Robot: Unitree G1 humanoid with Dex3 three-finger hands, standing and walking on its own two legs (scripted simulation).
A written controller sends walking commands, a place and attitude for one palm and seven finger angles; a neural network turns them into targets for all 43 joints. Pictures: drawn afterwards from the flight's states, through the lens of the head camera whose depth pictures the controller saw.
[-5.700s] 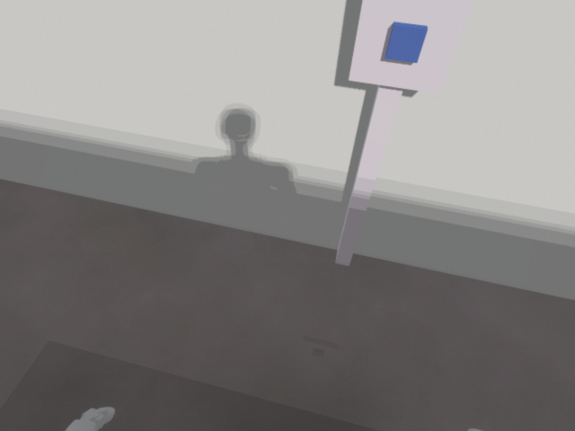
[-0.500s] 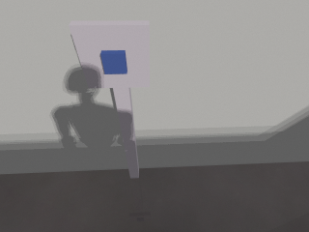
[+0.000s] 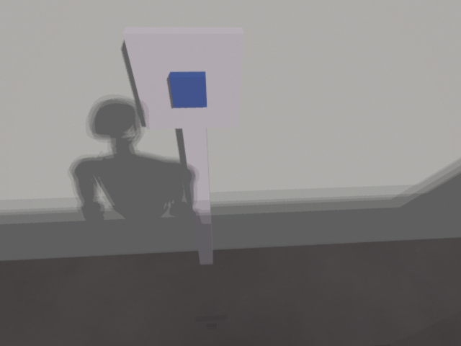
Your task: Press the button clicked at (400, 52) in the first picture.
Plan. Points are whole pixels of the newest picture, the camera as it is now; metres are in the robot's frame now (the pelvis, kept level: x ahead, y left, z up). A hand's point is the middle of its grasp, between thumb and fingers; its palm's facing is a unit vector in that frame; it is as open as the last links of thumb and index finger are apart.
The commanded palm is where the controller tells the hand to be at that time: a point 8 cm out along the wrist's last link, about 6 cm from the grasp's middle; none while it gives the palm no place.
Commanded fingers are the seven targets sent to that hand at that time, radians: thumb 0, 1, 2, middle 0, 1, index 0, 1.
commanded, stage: look again from close up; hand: left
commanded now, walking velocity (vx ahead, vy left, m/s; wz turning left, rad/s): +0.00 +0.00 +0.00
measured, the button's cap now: (189, 89) +0.56 +0.12 +0.16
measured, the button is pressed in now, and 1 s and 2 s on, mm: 0 0 0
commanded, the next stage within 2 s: shuffle to correct the standing spot in 0.04 s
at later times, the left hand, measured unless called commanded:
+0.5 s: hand out of the picture +0.01 +0.14 -0.18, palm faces +0.08 -0.98 -0.20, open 7.3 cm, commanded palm none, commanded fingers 0.00 0.90 0.90 -0.20 -0.30 -0.20 -0.30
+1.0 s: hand out of the picture +0.12 +0.10 -0.17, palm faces +0.16 -0.97 -0.16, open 7.3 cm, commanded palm none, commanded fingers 0.00 0.90 0.90 -0.20 -0.30 -0.20 -0.30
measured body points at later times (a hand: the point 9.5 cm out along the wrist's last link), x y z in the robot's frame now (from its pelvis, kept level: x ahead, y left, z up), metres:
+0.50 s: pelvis +0.04 -0.04 -0.01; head +0.07 -0.04 +0.44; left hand +0.01 +0.19 -0.16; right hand +0.04 -0.26 -0.17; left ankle +0.01 +0.08 -0.72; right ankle -0.03 -0.13 -0.74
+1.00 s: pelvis +0.11 -0.08 +0.01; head +0.13 -0.06 +0.45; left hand +0.11 +0.16 -0.16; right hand +0.18 -0.31 -0.14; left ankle +0.11 +0.04 -0.74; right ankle +0.14 -0.24 -0.67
